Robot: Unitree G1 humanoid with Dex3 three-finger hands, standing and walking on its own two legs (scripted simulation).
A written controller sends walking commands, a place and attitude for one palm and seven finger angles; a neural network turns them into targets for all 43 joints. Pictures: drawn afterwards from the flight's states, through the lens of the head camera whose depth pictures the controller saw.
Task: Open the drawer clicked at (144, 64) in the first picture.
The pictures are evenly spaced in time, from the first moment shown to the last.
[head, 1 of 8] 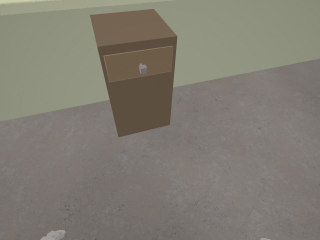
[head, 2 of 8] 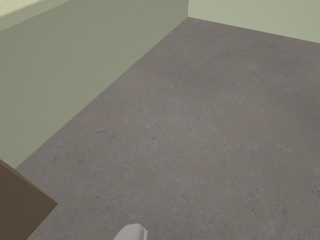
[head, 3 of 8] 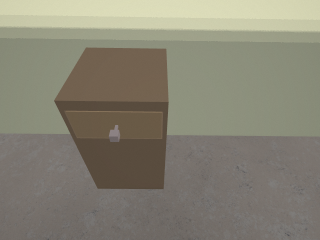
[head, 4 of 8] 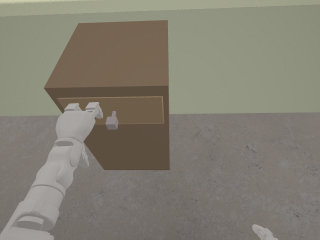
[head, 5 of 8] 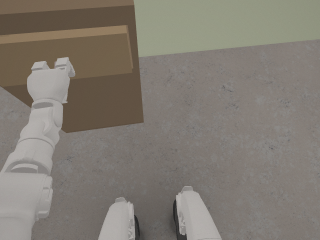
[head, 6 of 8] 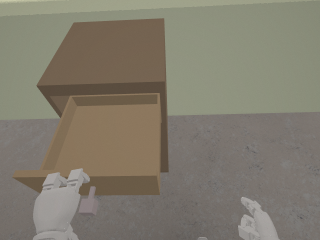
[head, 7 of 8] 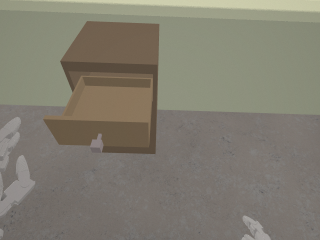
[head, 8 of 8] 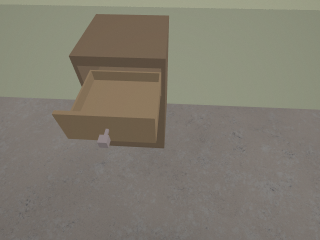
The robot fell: no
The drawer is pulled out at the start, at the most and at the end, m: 0.00 0.30 0.30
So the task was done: yes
